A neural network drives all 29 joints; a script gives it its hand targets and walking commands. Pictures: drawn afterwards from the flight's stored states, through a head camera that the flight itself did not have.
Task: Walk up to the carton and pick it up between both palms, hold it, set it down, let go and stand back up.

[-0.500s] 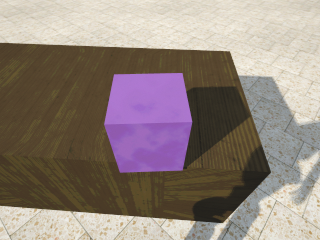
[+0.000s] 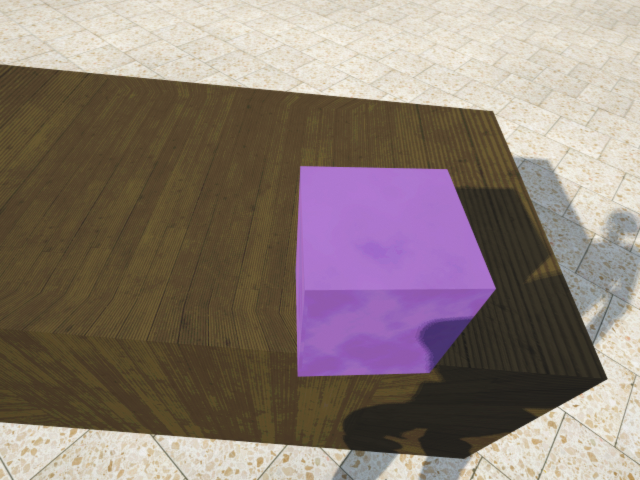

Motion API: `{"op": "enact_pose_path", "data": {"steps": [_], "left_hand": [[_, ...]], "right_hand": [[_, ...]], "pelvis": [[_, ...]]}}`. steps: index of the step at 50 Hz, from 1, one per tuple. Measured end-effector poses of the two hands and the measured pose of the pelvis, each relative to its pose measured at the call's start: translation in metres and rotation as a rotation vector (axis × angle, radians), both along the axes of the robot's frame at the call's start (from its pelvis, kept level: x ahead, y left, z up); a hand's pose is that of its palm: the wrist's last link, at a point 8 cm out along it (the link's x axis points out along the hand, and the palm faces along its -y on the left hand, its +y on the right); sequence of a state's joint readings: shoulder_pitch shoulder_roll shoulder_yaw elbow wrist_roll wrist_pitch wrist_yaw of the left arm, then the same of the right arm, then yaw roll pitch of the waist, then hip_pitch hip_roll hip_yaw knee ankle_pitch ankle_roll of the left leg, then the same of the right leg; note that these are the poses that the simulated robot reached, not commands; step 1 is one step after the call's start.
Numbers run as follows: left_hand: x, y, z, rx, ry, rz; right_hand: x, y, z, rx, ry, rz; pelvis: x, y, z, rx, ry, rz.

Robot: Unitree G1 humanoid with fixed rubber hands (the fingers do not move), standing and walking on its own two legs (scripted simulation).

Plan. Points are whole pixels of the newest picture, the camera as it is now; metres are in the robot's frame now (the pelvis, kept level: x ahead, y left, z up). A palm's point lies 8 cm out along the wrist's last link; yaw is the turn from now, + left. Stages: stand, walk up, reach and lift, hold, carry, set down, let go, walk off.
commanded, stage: walk up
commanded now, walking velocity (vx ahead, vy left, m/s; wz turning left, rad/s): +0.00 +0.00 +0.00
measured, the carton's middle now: (369, 277) +0.39 -0.07 +0.00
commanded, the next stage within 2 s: stand in 1.68 s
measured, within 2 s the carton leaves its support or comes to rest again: neither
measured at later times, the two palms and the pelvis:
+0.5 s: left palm out of the picture -0.02 +0.22 -0.16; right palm out of the picture -0.03 -0.22 -0.14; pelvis +0.00 +0.00 +0.00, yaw +0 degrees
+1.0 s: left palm out of the picture +0.02 +0.10 -0.12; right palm out of the picture -0.04 -0.34 -0.16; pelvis -0.01 -0.12 +0.01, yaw -1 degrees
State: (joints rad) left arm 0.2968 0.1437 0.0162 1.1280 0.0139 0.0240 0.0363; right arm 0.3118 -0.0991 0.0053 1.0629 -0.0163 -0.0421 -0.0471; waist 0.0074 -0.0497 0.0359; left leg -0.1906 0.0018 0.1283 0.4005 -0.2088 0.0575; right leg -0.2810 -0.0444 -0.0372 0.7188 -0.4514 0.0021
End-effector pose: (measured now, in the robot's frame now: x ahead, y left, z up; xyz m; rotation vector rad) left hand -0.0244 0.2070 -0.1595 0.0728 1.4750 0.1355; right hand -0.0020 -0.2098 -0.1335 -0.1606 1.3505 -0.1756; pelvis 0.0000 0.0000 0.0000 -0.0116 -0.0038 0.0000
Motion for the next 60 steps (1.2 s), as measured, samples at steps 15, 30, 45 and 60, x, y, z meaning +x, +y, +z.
{"op": "enact_pose_path", "data": {"steps": [15,30,45,60], "left_hand": [[0.012,0.001,0.011,0.027,-0.012,-0.033],[0.033,0.016,0.006,0.058,-0.019,-0.085],[0.071,-0.088,0.031,0.128,-0.227,-0.091],[0.019,-0.130,0.013,0.057,-0.105,-0.038]], "right_hand": [[-0.014,0.017,-0.017,0.080,0.063,-0.042],[-0.054,-0.048,0.012,-0.106,0.113,-0.105],[-0.055,-0.118,-0.035,0.064,0.109,-0.086],[-0.041,-0.142,-0.019,0.033,0.141,-0.056]], "pelvis": [[0.012,0.007,-0.001,0.015,-0.024,-0.008],[-0.004,-0.018,0.003,-0.030,0.008,-0.016],[-0.010,-0.102,-0.007,0.027,-0.010,-0.012],[-0.007,-0.133,-0.004,-0.014,0.007,0.013]]}}
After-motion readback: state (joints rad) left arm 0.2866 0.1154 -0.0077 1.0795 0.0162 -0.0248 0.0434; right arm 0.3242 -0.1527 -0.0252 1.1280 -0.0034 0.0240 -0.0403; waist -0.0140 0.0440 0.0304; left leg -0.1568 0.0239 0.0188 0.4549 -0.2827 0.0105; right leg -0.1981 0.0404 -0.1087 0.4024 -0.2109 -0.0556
